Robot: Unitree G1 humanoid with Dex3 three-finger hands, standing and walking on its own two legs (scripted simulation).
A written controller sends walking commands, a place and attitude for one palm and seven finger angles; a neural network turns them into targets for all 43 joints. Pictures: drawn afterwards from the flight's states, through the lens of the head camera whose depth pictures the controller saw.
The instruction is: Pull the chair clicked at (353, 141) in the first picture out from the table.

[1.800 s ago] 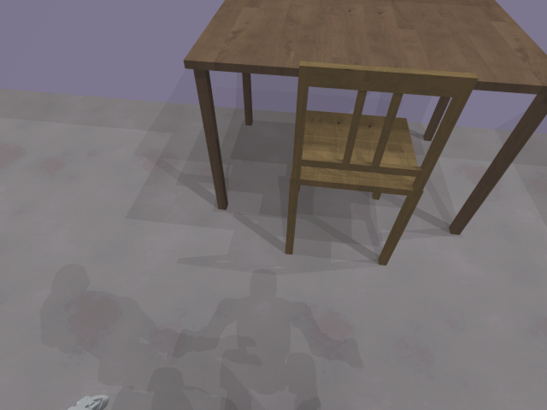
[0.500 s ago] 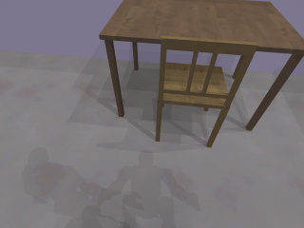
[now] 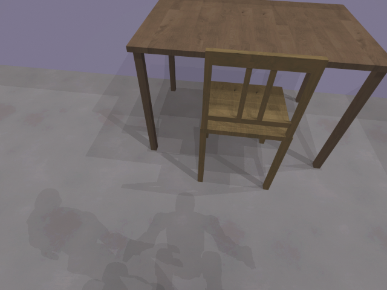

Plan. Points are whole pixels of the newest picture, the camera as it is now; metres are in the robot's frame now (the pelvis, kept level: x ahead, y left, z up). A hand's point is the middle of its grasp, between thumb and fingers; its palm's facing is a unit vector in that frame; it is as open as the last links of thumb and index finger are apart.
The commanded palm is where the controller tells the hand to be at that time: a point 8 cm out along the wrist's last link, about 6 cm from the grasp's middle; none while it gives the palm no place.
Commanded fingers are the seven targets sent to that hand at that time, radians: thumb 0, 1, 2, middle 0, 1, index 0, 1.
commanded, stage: look at it before walking up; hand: left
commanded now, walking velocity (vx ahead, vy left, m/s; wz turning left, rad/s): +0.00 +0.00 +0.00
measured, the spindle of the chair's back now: (243, 94) +0.87 -0.16 -0.10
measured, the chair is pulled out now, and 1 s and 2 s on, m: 0.00 0.00 0.00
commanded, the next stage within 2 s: walk to a spot facing it in 0.04 s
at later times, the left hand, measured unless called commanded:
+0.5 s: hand out of the picture +0.06 +0.20 -0.18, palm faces -0.12 -0.95 -0.28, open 7.4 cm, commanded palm none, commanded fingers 0.00 0.90 0.90 -0.20 -0.30 -0.20 -0.30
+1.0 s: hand out of the picture +0.09 +0.21 -0.18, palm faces -0.31 -0.92 -0.25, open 7.4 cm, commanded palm none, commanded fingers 0.00 0.90 0.90 -0.20 -0.30 -0.20 -0.30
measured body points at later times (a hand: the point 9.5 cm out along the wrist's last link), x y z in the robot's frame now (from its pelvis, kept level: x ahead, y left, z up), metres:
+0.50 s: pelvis -0.02 -0.01 -0.02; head +0.01 -0.02 +0.43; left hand +0.06 +0.25 -0.16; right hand +0.02 -0.28 -0.17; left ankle -0.01 +0.13 -0.75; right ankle -0.02 -0.10 -0.74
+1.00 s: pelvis -0.04 +0.02 -0.01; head +0.00 +0.02 +0.43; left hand +0.10 +0.26 -0.16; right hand -0.03 -0.26 -0.14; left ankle -0.01 +0.15 -0.75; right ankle -0.02 -0.10 -0.74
